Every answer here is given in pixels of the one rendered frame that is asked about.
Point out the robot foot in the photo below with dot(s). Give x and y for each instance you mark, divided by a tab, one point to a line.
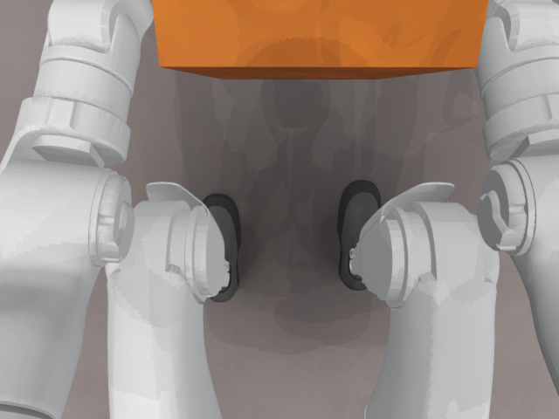
359	202
225	212

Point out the right robot upper arm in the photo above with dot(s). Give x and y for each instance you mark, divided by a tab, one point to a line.
518	213

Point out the robot right foot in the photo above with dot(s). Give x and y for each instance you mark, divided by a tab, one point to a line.
359	202

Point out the left robot upper arm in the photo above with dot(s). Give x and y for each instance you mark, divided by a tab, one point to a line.
59	224

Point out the carton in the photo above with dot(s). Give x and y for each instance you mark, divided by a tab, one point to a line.
318	39

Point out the robot left foot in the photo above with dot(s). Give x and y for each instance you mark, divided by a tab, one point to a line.
225	212

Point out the left robot forearm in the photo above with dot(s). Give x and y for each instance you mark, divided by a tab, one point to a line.
79	109

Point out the right robot forearm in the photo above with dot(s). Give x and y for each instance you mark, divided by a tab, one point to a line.
518	76

